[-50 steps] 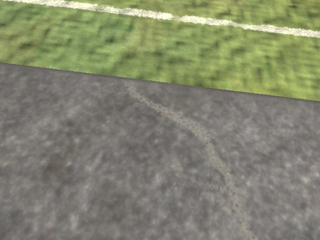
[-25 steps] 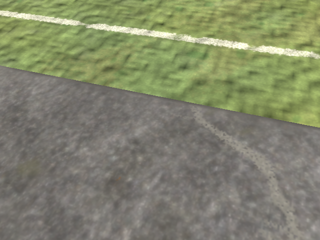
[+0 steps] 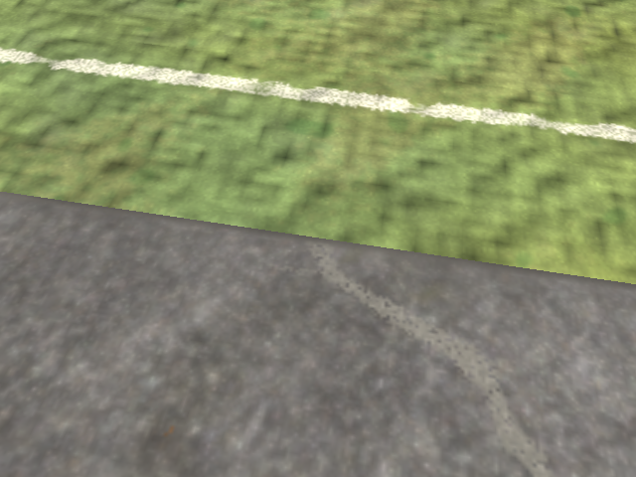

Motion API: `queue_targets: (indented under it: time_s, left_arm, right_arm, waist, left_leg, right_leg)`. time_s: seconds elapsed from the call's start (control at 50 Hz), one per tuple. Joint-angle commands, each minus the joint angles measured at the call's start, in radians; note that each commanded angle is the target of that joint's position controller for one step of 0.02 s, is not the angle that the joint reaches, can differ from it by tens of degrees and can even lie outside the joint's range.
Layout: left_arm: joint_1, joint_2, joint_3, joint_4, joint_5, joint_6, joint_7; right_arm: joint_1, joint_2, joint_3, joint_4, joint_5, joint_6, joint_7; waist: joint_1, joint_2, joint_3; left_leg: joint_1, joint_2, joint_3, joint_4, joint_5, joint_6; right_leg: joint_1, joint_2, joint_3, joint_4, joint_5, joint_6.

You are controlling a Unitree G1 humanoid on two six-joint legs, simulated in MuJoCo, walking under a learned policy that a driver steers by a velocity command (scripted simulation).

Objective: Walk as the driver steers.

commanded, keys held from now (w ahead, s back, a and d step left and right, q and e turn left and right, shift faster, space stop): w+e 1.00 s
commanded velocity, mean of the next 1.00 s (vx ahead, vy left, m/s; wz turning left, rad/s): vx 0.49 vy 0.00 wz -0.55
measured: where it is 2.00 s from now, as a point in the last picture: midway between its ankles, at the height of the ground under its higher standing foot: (424, 369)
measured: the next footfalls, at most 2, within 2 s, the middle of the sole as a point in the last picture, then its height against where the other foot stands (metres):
right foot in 0.26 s outside the picture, level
left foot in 0.74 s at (314, 420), level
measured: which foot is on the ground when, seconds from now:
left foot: down 0.00-0.26, up 0.28-0.72, down 0.74-1.00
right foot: up 0.00-0.24, down 0.26-0.74, up 0.76-1.00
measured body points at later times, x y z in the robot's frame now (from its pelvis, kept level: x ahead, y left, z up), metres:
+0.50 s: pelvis +0.27 -0.06 +0.00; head +0.31 -0.08 +0.45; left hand +0.44 +0.18 -0.10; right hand +0.38 -0.37 -0.09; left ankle +0.41 +0.11 -0.67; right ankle +0.27 -0.12 -0.75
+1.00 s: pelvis +0.54 -0.10 +0.00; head +0.57 -0.11 +0.45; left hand +0.84 +0.04 -0.09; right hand +0.44 -0.37 -0.11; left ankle +0.58 +0.01 -0.75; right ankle +0.52 -0.26 -0.67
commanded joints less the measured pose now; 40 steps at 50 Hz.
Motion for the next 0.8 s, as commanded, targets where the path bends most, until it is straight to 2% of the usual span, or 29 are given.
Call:
queue_targets:
  time_s: [0.02,0.1,0.14,0.16,0.2,0.22,0.24,0.26,0.28,0.3,0.32,0.34,0.36,0.38,0.4,0.46,0.54,0.6,0.66,0.7,0.72,0.74,0.76,0.78,0.8]
  left_arm:
    - [-0.054,0.02,-0.002,-0.085,0.007,-0.012,-0.011]
    - [-0.203,-0.008,-0.019,-0.151,0.008,-0.019,-0.04]
    - [-0.239,0.003,-0.017,-0.182,0.005,-0.021,-0.054]
    - [-0.237,0.016,-0.011,-0.193,0.005,-0.02,-0.059]
    - [-0.175,0.055,0.008,-0.196,0.008,-0.011,-0.061]
    - [-0.07,0.092,0.028,-0.177,0.006,-0.005,-0.056]
    - [0.087,0.14,0.057,-0.144,0.004,0.0,-0.042]
    - [0.21,0.214,0.08,-0.118,0.003,0.015,-0.018]
    - [0.142,0.287,0.083,-0.156,0.004,0.003,-0.014]
    - [0.164,0.198,0.064,-0.163,0.01,-0.006,-0.017]
    - [0.13,0.159,0.051,-0.154,0.017,-0.016,-0.016]
    - [0.069,0.14,0.045,-0.155,0.013,-0.023,-0.018]
    - [0.015,0.11,0.036,-0.164,0.015,-0.027,-0.017]
    - [-0.015,0.101,0.03,-0.175,0.026,-0.027,-0.013]
    - [-0.027,0.104,0.031,-0.173,0.027,-0.029,-0.009]
    - [-0.001,0.128,0.036,-0.144,0.02,-0.032,0.007]
    - [0.054,0.145,0.04,-0.111,0.008,-0.016,0.025]
    - [0.103,0.156,0.043,-0.086,0.002,-0.007,0.028]
    - [0.117,0.142,0.04,-0.072,-0.001,0.002,0.031]
    - [0.092,0.134,0.04,-0.074,0.003,0.008,0.032]
    - [0.086,0.103,0.029,-0.078,0.006,0.007,0.03]
    - [0.091,0.04,0.006,-0.095,0.02,0.002,0.026]
    - [0.22,-0.01,-0.012,-0.123,-0.006,-0.005,0.026]
    - [0.221,0.092,0.005,-0.102,-0.016,-0.005,0.03]
    - [0.117,0.148,0.023,-0.109,-0.011,0.0,0.031]
  right_arm:
    - [-0.077,-0.142,-0.032,-0.058,0.002,-0.018,-0.01]
    - [-0.01,-0.178,-0.038,-0.011,0.014,-0.003,-0.02]
    - [0.008,-0.194,-0.042,0.006,0.022,0.011,-0.023]
    - [0.004,-0.207,-0.045,0.007,0.023,0.019,-0.026]
    - [-0.002,-0.242,-0.054,0.003,0.026,0.036,-0.037]
    - [-0.009,-0.254,-0.058,-0.002,0.024,0.046,-0.042]
    - [-0.029,-0.252,-0.055,-0.012,0.03,0.049,-0.045]
    - [0.004,-0.194,-0.034,-0.036,0.007,0.037,-0.045]
    - [0.091,-0.078,0.006,-0.088,-0.004,0.005,-0.024]
    - [-0.019,-0.193,-0.017,-0.104,0.025,-0.033,-0.004]
    - [-0.106,-0.201,-0.018,-0.139,0.056,-0.046,0.002]
    - [-0.125,-0.178,-0.011,-0.144,0.042,-0.05,-0.005]
    - [-0.123,-0.182,-0.017,-0.134,0.018,-0.044,-0.013]
    - [-0.104,-0.184,-0.02,-0.128,0.009,-0.031,-0.012]
    - [-0.089,-0.179,-0.02,-0.126,0.0,-0.02,-0.013]
    - [-0.123,-0.142,-0.008,-0.136,-0.012,0.001,-0.019]
    - [-0.293,-0.103,0.009,-0.174,-0.006,-0.002,-0.014]
    - [-0.377,-0.114,0.006,-0.195,0.012,-0.014,-0.001]
    - [-0.38,-0.153,-0.013,-0.201,0.019,-0.026,0.009]
    - [-0.3,-0.174,-0.029,-0.183,0.022,-0.034,0.008]
    - [-0.209,-0.197,-0.044,-0.165,0.015,-0.039,0.001]
    - [-0.065,-0.247,-0.06,-0.156,-0.003,-0.042,-0.008]
    - [0.022,-0.319,-0.079,-0.12,-0.014,-0.028,-0.005]
    - [0.011,-0.232,-0.064,-0.129,0.011,-0.022,0.002]
    - [-0.027,-0.171,-0.047,-0.138,0.014,-0.016,-0.003]
  waist:
    - [0.014,0.12,0.068]
    - [-0.039,0.087,0.11]
    - [-0.036,0.095,0.106]
    - [-0.021,0.107,0.087]
    - [0.031,0.152,0.008]
    - [0.091,0.163,-0.057]
    - [0.181,0.135,-0.136]
    - [0.207,-0.013,-0.228]
    - [0.083,-0.224,-0.36]
    - [0.168,-0.08,-0.41]
    - [0.153,-0.026,-0.245]
    - [0.096,0.086,-0.13]
    - [0.06,0.092,-0.091]
    - [0.031,0.066,-0.065]
    - [0.016,0.049,-0.056]
    - [0.019,0.037,-0.029]
    - [0.085,-0.006,-0.013]
    - [0.12,-0.026,-0.015]
    - [0.107,-0.054,-0.022]
    - [0.056,-0.085,-0.034]
    - [0.009,-0.077,-0.087]
    - [-0.051,0.021,-0.222]
    - [-0.001,0.343,-0.34]
    - [-0.016,0.284,-0.282]
    - [-0.044,0.191,-0.156]
  left_leg:
    - [-0.04,0.255,-0.068,-0.133,0.356,0.119]
    - [0.031,0.285,-0.002,-0.124,0.411,0.102]
    - [0.106,0.304,0.023,-0.076,0.521,0.088]
    - [0.132,0.306,0.039,-0.029,0.666,0.079]
    - [0.179,0.307,0.061,0.127,1.011,0.062]
    - [0.165,0.3,0.067,0.275,1.099,0.053]
    - [0.049,0.267,0.084,0.492,1.039,0.027]
    - [-0.22,0.199,0.074,0.812,0.514,-0.007]
    - [-0.625,-0.034,-0.068,1.191,-0.336,-0.066]
    - [-0.717,0.014,-0.259,1.23,-0.299,-0.05]
    - [-0.752,0.058,-0.244,1.166,-0.217,-0.031]
    - [-0.722,0.102,-0.23,1.058,-0.152,-0.031]
    - [-0.665,0.132,-0.225,0.971,-0.118,-0.04]
    - [-0.606,0.146,-0.224,0.944,-0.093,-0.051]
    - [-0.579,0.148,-0.215,0.909,-0.078,-0.067]
    - [-0.565,0.141,-0.179,0.775,0.0,-0.12]
    - [-0.511,0.086,-0.167,0.462,0.261,-0.134]
    - [-0.457,0.045,-0.176,0.331,0.317,-0.126]
    - [-0.432,0.033,-0.211,0.246,0.231,-0.095]
    - [-0.326,0.03,-0.197,0.202,0.169,-0.055]
    - [-0.175,0.054,-0.198,0.171,0.176,-0.021]
    - [0.076,0.218,-0.348,0.189,0.125,0.049]
    - [0.383,0.44,-0.797,0.108,-0.094,0.213]
    - [0.355,0.466,-0.911,0.054,-0.313,0.207]
    - [0.243,0.42,-0.757,0.04,-0.295,0.163]
  right_leg:
    - [-0.043,-0.014,-0.005,-0.157,0.152,0.008]
    - [-0.029,-0.005,-0.088,-0.336,0.201,-0.028]
    - [-0.029,0.009,-0.117,-0.383,0.147,-0.057]
    - [0.006,0.033,-0.142,-0.396,0.105,-0.075]
    - [0.127,0.1,-0.199,-0.387,-0.003,-0.117]
    - [0.259,0.135,-0.21,-0.393,-0.033,-0.144]
    - [0.505,0.159,-0.191,-0.461,0.023,-0.184]
    - [0.817,0.005,0.057,-0.467,0.057,-0.242]
    - [1.111,-0.26,0.681,-0.605,-0.079,-0.472]
    - [1.098,-0.262,0.731,-0.712,-0.191,-0.446]
    - [0.965,-0.223,0.574,-0.728,-0.169,-0.387]
    - [0.791,-0.174,0.456,-0.736,-0.051,-0.347]
    - [0.682,-0.134,0.372,-0.743,0.058,-0.325]
    - [0.595,-0.106,0.327,-0.768,0.127,-0.321]
    - [0.543,-0.094,0.309,-0.787,0.168,-0.324]
    - [0.432,-0.058,0.218,-0.802,0.264,-0.32]
    - [0.394,0.011,0.162,-0.77,0.151,-0.25]
    - [0.427,-0.007,0.222,-0.737,0.066,-0.229]
    - [0.529,-0.043,0.324,-0.655,0.023,-0.21]
    - [0.54,-0.044,0.358,-0.584,0.055,-0.187]
    - [0.51,-0.001,0.328,-0.484,0.088,-0.156]
    - [0.401,0.057,0.249,-0.218,-0.021,-0.117]
    - [0.052,0.196,0.104,0.092,-0.449,-0.048]
    - [-0.081,0.112,0.111,0.234,-0.448,-0.03]
    - [-0.113,0.078,0.097,0.276,-0.353,-0.019]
